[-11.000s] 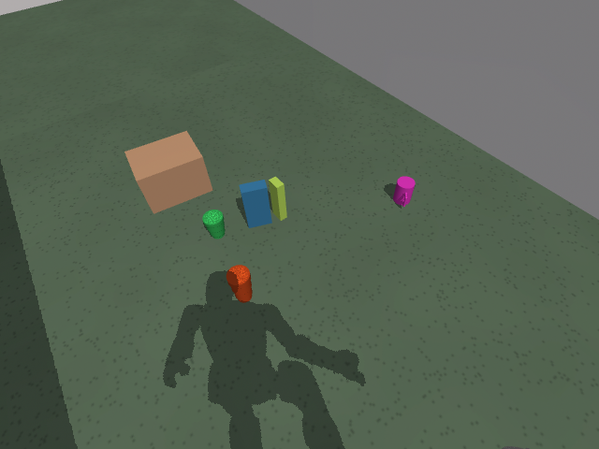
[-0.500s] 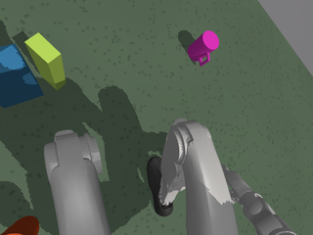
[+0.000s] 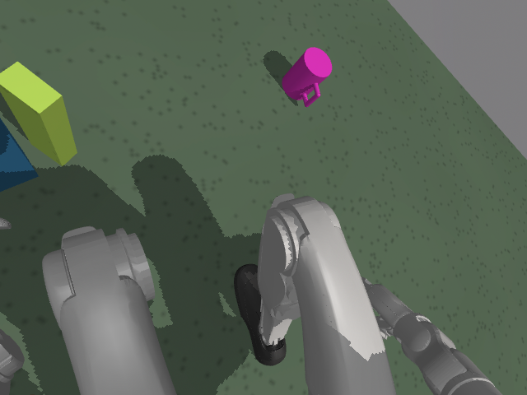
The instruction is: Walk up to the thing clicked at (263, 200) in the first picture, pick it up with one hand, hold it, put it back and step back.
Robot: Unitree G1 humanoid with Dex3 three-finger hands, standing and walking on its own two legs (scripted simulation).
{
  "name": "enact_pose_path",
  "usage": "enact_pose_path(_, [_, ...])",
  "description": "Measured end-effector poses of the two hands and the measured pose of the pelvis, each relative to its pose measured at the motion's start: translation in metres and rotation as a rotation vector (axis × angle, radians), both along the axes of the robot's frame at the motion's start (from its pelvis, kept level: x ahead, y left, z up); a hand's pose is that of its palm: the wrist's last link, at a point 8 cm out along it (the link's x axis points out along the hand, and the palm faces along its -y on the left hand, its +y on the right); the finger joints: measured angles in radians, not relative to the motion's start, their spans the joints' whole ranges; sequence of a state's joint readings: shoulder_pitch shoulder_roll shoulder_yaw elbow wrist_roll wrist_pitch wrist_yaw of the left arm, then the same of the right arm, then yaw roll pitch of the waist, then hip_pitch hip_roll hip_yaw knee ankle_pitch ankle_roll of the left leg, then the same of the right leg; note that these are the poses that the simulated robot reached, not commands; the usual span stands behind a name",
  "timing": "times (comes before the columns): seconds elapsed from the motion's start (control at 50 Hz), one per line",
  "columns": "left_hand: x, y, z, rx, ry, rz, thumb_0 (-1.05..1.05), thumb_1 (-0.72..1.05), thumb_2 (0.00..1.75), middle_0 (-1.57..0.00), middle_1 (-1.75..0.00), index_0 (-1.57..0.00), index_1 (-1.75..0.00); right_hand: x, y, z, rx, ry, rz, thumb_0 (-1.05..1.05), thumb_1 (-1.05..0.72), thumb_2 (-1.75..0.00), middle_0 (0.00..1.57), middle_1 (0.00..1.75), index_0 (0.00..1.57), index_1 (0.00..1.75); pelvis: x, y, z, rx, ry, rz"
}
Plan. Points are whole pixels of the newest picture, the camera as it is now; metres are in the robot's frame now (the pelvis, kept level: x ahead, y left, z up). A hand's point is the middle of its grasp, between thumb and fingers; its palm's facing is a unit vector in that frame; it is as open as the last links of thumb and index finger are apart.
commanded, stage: close in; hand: left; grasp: from the side
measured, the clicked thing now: out of the picture +0.45 +0.33 -0.18
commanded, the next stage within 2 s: rest palm in 0.42 s
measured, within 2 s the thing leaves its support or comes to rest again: neither
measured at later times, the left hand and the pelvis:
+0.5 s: hand out of the picture +0.42 +0.33 -0.12, palm faces +0.44 -0.90 +0.02, open 17.7 cm; pelvis +0.00 +0.00 +0.00, yaw +0 degrees
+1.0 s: hand out of the picture +0.44 +0.34 -0.13, palm faces +0.49 -0.87 +0.00, open 17.3 cm; pelvis +0.00 +0.00 +0.00, yaw -1 degrees
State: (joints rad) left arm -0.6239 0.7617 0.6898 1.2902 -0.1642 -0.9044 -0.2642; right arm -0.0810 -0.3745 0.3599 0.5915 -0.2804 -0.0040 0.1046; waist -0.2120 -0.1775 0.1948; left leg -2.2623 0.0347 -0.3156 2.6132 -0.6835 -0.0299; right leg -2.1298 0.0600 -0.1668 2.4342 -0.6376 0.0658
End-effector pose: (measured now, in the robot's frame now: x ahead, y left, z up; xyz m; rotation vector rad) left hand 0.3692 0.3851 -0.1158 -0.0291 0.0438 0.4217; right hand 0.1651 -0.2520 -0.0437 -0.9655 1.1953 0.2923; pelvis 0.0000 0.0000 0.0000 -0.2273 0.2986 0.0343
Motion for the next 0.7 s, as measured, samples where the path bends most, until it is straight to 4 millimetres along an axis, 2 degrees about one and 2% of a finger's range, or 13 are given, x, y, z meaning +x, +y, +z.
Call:
enact_pose_path(0.18, [0.001,-0.014,-0.008,-0.010,-0.018,0.013,-0.02,-0.61,0.00,-0.08,-0.06,-0.09,-0.04,0.001,-0.001,0.006,-0.027,0.007,0.023,0.00,-0.95,-0.90,0.21,0.30,0.20,0.30,-0.002,0.001,-0.002,-0.005,-0.024,0.000])
enact_pose_path(0.7, [0.019,-0.014,-0.008,0.016,-0.033,0.060,-0.02,-0.59,0.04,-0.06,-0.04,-0.07,-0.03,-0.003,0.013,0.002,-0.030,0.068,0.050,0.00,-0.92,-0.90,0.21,0.30,0.20,0.30,-0.002,0.003,-0.001,-0.025,-0.025,-0.003])
